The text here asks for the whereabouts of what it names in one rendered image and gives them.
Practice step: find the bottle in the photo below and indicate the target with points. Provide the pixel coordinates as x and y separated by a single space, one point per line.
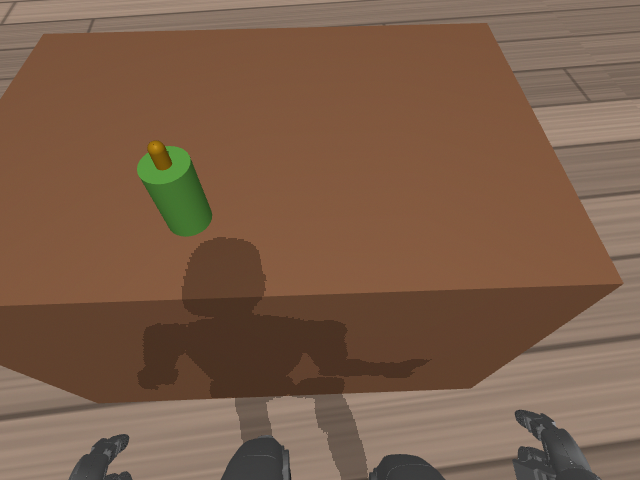
170 178

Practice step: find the right robot hand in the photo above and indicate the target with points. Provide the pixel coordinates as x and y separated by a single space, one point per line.
561 452

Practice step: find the left robot hand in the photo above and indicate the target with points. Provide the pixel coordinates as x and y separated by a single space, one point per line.
94 466

